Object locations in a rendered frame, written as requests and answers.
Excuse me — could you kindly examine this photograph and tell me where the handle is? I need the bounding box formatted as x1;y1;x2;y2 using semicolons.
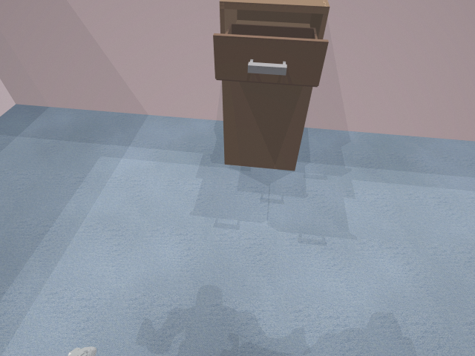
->
248;59;287;76

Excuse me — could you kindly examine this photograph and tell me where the drawer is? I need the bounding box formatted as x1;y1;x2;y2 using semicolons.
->
213;23;329;87

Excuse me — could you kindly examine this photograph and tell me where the cabinet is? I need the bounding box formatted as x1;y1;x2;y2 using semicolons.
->
220;0;330;171

